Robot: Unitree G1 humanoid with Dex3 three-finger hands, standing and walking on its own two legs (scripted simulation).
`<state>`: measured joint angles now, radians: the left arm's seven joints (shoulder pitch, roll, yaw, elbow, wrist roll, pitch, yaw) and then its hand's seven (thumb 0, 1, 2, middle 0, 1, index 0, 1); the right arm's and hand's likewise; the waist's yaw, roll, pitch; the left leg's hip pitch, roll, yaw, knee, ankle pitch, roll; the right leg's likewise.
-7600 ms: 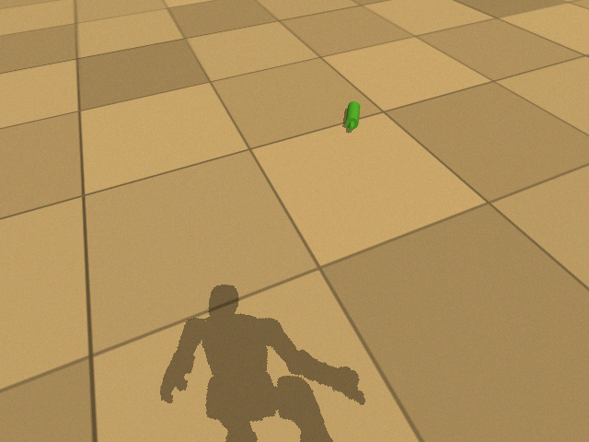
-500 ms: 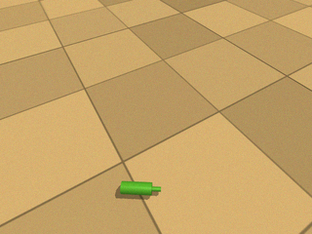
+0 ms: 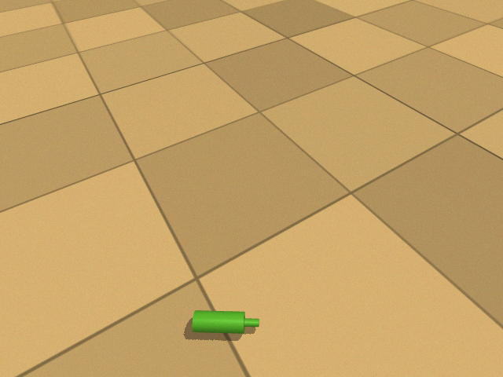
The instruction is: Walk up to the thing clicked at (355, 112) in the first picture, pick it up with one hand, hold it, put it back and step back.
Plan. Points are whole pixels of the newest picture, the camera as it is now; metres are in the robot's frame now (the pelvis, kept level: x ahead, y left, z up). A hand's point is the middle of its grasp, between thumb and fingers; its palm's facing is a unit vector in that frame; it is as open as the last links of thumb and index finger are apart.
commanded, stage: stand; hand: left
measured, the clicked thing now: (226, 321) +0.46 +0.15 -0.74
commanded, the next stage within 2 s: none
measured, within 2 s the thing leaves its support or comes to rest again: neither
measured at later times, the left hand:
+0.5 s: hand out of the picture +0.10 +0.24 -0.15, palm faces -0.02 -0.94 -0.34, open 7.4 cm
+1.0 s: hand out of the picture +0.07 +0.25 -0.15, palm faces -0.02 -0.94 -0.34, open 7.4 cm
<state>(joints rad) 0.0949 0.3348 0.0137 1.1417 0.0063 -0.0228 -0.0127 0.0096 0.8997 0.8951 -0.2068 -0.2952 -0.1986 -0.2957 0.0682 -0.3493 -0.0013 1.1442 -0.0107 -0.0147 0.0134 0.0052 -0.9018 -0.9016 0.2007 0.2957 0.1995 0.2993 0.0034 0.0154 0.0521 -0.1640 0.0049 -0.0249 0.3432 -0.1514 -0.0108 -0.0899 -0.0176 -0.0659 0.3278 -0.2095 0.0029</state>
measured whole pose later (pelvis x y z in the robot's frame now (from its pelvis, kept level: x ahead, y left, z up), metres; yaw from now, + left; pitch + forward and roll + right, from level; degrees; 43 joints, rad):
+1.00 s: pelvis +0.00 -0.01 +0.00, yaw +0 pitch -3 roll +0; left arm 0.12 0.35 0.00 1.13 0.01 -0.01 -0.01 0.01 0.90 0.90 -0.21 -0.30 -0.20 -0.30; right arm 0.10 -0.36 0.01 1.15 -0.01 -0.01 0.01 0.01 -0.90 -0.90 0.20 0.30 0.20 0.30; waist 0.00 0.01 0.05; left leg -0.13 0.02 -0.02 0.31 -0.14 -0.02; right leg -0.07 -0.01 -0.06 0.30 -0.20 -0.01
